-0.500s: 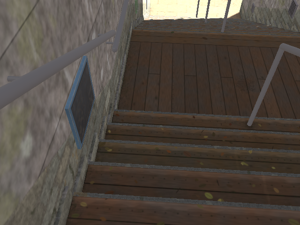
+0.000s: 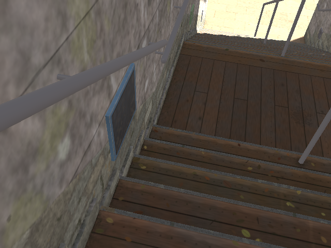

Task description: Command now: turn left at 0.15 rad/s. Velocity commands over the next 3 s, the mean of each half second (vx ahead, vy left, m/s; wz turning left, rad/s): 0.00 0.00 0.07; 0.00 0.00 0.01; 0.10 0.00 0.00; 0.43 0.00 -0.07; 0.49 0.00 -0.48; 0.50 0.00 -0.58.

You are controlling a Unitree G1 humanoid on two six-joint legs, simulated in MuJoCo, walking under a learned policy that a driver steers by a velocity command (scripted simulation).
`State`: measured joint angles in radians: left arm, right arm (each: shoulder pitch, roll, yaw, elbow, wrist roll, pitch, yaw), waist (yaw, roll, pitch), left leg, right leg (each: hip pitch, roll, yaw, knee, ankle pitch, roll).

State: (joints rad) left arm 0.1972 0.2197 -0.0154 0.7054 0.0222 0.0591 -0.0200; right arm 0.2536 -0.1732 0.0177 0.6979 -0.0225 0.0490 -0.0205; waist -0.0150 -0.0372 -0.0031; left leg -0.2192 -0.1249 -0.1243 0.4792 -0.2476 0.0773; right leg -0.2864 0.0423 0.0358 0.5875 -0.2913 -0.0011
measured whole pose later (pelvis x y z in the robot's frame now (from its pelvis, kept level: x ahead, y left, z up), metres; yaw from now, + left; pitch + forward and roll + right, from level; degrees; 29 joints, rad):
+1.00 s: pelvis +0.02 -0.07 +0.01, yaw -2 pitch -1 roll +0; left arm 0.30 0.18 0.03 1.03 0.02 0.01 0.01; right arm 0.28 -0.19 -0.05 1.09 0.00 0.02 -0.03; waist 0.04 0.02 -0.01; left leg -0.11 0.01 -0.13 0.35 -0.23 -0.04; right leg -0.08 0.16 0.04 0.25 -0.15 -0.12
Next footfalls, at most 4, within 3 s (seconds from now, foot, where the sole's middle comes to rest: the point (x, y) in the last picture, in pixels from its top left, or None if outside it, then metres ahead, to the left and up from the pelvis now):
0.02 right None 0.04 -0.11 -0.78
1.52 left None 0.11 0.06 -0.78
2.02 right None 0.37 -0.08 -0.93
2.50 left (157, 238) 0.70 0.01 -1.09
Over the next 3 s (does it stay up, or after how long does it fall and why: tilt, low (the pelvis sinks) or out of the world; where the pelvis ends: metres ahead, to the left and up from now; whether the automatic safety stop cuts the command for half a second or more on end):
stays up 0.77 -0.13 -0.41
